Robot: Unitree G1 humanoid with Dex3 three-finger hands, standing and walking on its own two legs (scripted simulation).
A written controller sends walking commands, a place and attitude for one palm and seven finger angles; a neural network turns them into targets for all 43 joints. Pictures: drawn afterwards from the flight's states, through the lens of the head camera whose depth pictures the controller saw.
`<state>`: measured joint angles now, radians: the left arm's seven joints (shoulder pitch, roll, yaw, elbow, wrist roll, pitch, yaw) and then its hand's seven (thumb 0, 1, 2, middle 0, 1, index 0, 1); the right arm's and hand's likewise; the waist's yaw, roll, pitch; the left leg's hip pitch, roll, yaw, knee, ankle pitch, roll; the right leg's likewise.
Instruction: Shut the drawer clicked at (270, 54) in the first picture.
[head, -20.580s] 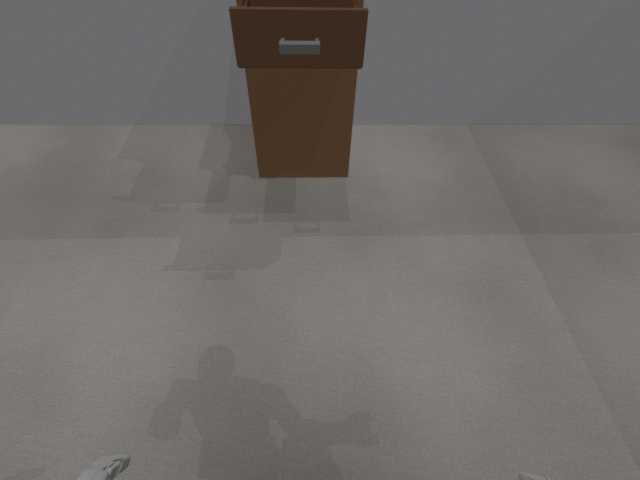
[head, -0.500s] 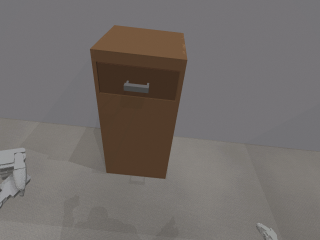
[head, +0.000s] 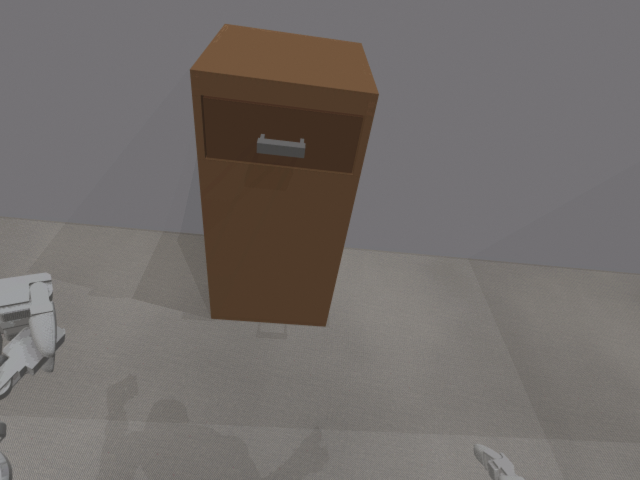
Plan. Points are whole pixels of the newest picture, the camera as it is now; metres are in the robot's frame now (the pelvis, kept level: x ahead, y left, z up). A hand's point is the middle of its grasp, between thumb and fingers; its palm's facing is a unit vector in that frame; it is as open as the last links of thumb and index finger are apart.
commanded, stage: stop stepping back and stand still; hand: left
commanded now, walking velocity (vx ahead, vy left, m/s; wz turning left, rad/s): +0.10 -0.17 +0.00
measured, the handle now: (281, 143) +0.87 +0.15 +0.02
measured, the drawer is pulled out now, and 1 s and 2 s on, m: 0.00 0.00 0.00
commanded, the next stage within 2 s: let the arm hang, fingers relaxed in 0.40 s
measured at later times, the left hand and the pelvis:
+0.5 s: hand (3, 390) +0.13 +0.27 +0.17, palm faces +0.45 -0.82 -0.36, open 3.2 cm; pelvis -0.04 +0.02 +0.01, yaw +3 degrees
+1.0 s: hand out of the picture -0.12 +0.23 -0.15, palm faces +0.12 -0.97 -0.22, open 4.5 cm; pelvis -0.09 +0.03 +0.02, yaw +6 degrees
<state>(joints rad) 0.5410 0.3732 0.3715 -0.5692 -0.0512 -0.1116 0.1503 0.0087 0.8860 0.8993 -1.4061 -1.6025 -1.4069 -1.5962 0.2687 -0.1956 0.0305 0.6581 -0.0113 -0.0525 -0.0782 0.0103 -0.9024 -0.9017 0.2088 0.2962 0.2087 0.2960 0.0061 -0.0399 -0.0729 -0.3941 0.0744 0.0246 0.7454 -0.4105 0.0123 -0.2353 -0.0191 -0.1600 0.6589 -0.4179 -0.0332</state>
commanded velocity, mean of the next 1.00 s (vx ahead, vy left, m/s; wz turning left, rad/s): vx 0.02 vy -0.03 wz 0.00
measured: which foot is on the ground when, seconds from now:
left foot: down 0.00-0.70, up 0.72-0.80, down 0.82-1.00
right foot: down 0.00-0.00, up 0.02-0.30, down 0.32-1.00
